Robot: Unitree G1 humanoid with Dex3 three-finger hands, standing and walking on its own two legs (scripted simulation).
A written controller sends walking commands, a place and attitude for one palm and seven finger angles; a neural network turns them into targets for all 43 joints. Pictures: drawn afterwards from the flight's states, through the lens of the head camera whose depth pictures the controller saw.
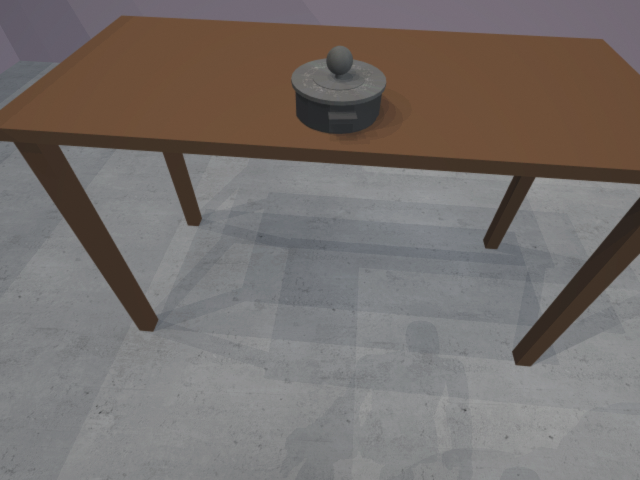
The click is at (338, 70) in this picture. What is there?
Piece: lid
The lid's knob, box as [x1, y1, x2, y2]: [326, 46, 352, 74]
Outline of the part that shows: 336,46 329,51 326,62 328,68 333,73 342,74 350,68 352,63 352,56 347,48 343,46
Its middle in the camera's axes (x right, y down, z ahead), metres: +0.03 -0.34 +0.73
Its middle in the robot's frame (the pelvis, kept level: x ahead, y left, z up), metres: +0.79 +0.01 +0.17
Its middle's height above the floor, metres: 0.94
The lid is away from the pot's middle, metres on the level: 0.00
